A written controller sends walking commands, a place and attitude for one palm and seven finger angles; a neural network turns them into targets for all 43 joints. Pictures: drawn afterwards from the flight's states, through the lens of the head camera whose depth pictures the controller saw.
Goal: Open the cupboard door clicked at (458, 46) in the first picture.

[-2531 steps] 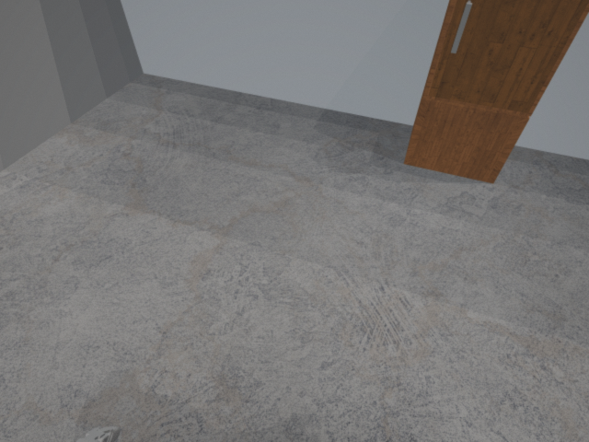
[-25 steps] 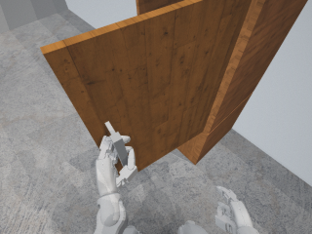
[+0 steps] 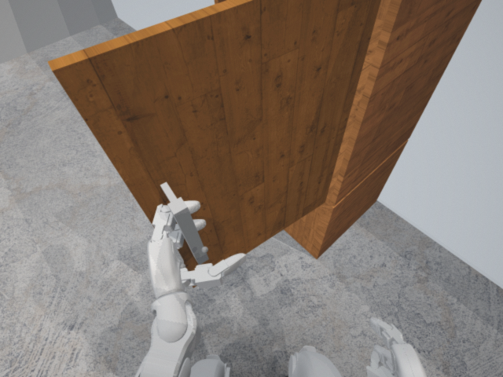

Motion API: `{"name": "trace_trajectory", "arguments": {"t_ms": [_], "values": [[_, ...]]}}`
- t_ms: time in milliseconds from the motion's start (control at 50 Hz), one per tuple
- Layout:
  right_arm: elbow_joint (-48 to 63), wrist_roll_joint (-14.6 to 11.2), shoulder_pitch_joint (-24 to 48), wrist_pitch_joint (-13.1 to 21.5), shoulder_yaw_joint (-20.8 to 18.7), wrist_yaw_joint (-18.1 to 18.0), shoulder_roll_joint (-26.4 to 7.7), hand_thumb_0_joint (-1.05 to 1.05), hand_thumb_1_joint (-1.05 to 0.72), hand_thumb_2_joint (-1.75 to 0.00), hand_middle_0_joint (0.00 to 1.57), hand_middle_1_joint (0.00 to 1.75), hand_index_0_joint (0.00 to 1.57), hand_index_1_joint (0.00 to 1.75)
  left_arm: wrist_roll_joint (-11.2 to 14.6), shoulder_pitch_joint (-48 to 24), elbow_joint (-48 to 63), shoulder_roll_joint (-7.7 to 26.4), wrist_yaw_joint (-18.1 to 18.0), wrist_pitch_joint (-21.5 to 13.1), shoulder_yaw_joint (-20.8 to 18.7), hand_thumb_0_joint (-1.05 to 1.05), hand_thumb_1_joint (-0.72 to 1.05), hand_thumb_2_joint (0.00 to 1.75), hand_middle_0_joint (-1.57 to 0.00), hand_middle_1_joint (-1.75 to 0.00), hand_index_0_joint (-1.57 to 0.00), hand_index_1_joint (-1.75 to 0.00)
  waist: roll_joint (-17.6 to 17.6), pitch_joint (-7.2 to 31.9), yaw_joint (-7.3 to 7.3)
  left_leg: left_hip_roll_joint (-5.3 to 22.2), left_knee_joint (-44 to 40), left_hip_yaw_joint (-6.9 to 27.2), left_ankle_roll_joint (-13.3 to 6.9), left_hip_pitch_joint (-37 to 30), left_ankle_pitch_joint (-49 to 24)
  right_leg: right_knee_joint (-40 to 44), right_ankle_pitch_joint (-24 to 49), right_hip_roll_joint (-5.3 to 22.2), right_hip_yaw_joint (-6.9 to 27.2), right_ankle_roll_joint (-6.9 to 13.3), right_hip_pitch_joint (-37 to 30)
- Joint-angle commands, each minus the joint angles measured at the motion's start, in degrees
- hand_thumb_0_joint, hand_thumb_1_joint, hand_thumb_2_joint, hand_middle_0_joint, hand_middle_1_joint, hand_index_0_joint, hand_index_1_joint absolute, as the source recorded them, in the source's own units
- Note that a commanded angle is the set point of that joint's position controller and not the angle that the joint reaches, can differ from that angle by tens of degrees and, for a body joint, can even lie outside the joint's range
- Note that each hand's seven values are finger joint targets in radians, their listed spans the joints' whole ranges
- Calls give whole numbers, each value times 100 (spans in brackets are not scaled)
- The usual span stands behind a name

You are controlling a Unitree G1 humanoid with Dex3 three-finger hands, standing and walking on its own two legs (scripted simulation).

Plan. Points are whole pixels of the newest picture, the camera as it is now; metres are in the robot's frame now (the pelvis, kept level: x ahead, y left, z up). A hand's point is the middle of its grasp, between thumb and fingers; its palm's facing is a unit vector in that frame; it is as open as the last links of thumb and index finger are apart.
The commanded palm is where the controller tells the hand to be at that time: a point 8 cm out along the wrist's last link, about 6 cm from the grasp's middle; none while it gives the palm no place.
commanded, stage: open thumb and fingers to let go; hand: left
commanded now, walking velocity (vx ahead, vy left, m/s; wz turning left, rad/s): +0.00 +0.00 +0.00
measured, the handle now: (185, 226) +0.34 +0.12 +0.04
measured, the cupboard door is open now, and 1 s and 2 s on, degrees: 82 83 83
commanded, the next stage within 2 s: slide the hand sideways off the handle in 0.36 s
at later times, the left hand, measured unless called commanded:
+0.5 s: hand (204, 255) +0.29 +0.09 +0.04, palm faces +0.22 -0.98 -0.02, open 15.0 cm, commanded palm +0.26 +0.14 +0.04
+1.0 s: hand (181, 289) +0.24 +0.11 +0.03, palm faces -0.19 -0.98 -0.02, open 16.3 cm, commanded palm +0.23 +0.18 +0.04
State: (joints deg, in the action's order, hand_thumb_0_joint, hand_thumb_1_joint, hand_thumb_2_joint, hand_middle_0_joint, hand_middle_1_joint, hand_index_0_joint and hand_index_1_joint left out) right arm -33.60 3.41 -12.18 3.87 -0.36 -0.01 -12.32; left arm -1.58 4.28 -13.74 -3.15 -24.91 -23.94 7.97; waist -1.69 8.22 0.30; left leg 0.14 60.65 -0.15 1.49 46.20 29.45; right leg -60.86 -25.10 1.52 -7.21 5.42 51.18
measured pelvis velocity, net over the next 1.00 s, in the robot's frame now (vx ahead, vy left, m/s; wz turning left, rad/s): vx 0.00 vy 0.05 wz -0.03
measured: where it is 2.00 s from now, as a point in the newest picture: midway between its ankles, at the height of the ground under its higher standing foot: outside the picture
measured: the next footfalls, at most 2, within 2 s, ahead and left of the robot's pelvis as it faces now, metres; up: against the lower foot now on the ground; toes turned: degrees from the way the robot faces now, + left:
none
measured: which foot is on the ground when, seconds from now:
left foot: down 0.00-1.00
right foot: down 0.00-1.00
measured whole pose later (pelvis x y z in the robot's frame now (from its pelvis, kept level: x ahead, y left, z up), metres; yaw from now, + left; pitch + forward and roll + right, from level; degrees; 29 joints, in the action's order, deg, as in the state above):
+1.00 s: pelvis +0.00 +0.05 -0.02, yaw -1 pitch +15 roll -1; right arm -23.5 0.2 -14.3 4.3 1.3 0.5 -13.3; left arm 2.2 16.4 2.0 5.8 1.3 -19.8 11.5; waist -1.7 7.9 0.1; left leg -1.0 67.4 -2.3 -2.7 49.2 33.2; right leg -65.1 -26.5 2.6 -4.9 1.6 53.6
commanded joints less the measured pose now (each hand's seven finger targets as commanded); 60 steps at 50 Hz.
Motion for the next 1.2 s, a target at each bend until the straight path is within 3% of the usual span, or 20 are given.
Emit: {"name": "trace_trajectory", "arguments": {"t_ms": [0,60,180,320,400,440,460,480,500,540,560,600,640,660,760,880,1020,1080,1140,1180], "values": [[893,-3,395,305,-176,24,-411,0,-90,-90,20,30,20,30,-147,-807,1200,-36,1,-421,99,0,-50,30,-28,-110,-28,-110,707,1409,51,-237,-496,40,-197,376,-596,1442,444,259,1331,-457,-2089],[925,0,422,324,-175,8,-442,0,-90,-90,20,30,20,30,-148,-1025,1144,1,-49,-419,86,0,-50,30,-26,-95,-26,-95,903,1317,95,-234,-479,77,-226,411,-475,1490,123,229,1303,-450,-1955],[929,30,398,325,-163,14,-427,0,-90,-90,20,30,20,30,-215,-1192,1132,-50,-160,-410,94,0,-50,30,-21,-65,-21,-65,610,1516,34,-237,-555,65,-225,230,-605,1264,364,148,1065,-401,-1876],[942,42,425,280,-128,6,-406,0,-90,-90,20,30,20,30,-228,-1274,1047,-59,-297,-366,35,0,-50,30,-15,-30,-15,-30,720,1457,18,-240,-616,85,-223,204,-576,1208,352,95,943,-399,-1814],[937,47,418,284,-114,41,-410,0,-90,-90,20,30,20,30,-223,-1348,1053,-318,-354,-349,265,0,-50,30,-15,-30,-15,-30,593,1415,75,-217,-668,125,-210,51,-678,1067,531,33,714,-375,-1608],[944,58,406,282,-129,55,-404,0,-90,-90,20,30,20,30,-243,-1200,1040,-327,-388,-360,243,0,-50,30,-15,-30,-15,-30,639,1522,17,-217,-674,125,-202,16,-747,1024,626,14,691,-366,-1658],[840,60,175,319,-79,60,-647,0,-90,-90,20,30,20,30,-990,-1301,993,336,779,-497,1294,0,-50,30,-15,-30,-15,-30,758,1268,501,-199,-470,82,-314,107,-769,862,1089,47,805,-370,-1482],[959,-5,120,311,-141,35,-641,0,-90,-90,20,30,20,30,-802,-1716,1448,848,1399,-678,732,0,-50,30,-15,-30,-15,-30,474,1743,297,-218,-451,104,-324,110,-821,768,1227,109,858,-320,-1732],[1008,-41,159,314,-156,1,-635,0,-90,-90,20,30,20,30,-718,-1601,1541,903,1882,-726,789,0,-50,30,-15,-30,-15,-30,250,1892,219,-225,-454,94,-320,-30,-879,732,1315,107,907,-292,-1807],[1161,-202,131,373,-121,-22,-651,0,-90,-90,20,30,20,30,-215,-1390,1504,628,2809,-607,1106,0,-50,30,-15,-30,-15,-30,365,1584,363,-220,-506,163,-334,-136,-799,817,1174,77,831,-301,-1653],[1294,-295,181,407,-98,-25,-656,0,-90,-90,20,30,20,30,196,-1366,1656,470,3163,-488,1146,0,-50,30,-15,-30,-15,-30,225,1578,342,-226,-560,195,-338,-225,-826,859,1079,59,816,-279,-1644],[1393,-411,208,468,-65,-71,-660,0,-90,-90,20,30,20,30,803,-1161,1648,300,3409,-228,956,0,-50,30,-15,-30,-15,-30,590,1295,319,-206,-674,258,-319,-159,-600,1000,605,22,706,-338,-1543],[1477,-443,218,502,-88,-83,-710,0,-90,-90,20,30,20,30,999,-653,1741,529,3285,-77,486,0,-50,30,-15,-30,-15,-30,714,1280,123,-203,-740,272,-282,-96,-556,972,350,9,623,-336,-1525],[1531,-435,246,520,-75,-62,-719,0,-90,-90,20,30,20,30,965,-521,1803,517,3175,-36,474,0,-50,30,-15,-30,-15,-30,503,1243,64,-223,-759,294,-276,-109,-686,862,445,-8,549,-297,-1459],[1680,-332,97,469,-140,53,-729,0,-90,-90,20,30,20,30,541,235,2192,879,2670,-48,158,0,-50,30,-15,-30,-15,-30,561,1388,-62,-194,-628,263,-241,-19,-975,564,747,-23,506,-275,-1376],[1879,-313,101,335,-130,68,-693,0,-90,-90,20,30,20,30,324,548,2794,934,2569,-32,242,0,-50,30,-15,-30,-15,-30,231,1212,17,-161,-533,276,-209,-33,-868,429,616,-51,497,-270,-1030],[1935,-336,-1,363,-121,-25,-685,0,-90,-90,20,30,20,30,555,1090,3313,1050,2744,-18,82,0,-50,30,-15,-30,-15,-30,309,1438,48,-150,-439,332,-189,-82,-1100,357,859,-97,447,-291,-1131],[1964,-351,-17,388,-123,-48,-689,0,-90,-90,20,30,20,30,616,1455,3387,1076,2896,19,70,0,-50,30,-15,-30,-15,-30,315,1400,40,-134,-403,359,-171,-61,-1289,282,982,-110,416,-295,-1108],[1982,-364,-20,379,-121,-80,-719,0,-90,-90,20,30,20,30,648,1525,3382,1313,2992,69,-161,0,-50,30,-15,-30,-15,-30,369,1201,75,-147,-355,337,-184,145,-955,326,715,-109,443,-313,-1008],[1996,-356,-7,407,-124,-98,-710,0,-90,-90,20,30,20,30,675,1587,3496,1301,3054,79,-166,0,-50,30,-15,-30,-15,-30,217,1248,56,-150,-314,342,-178,106,-1058,264,774,-109,433,-303,-965]]}}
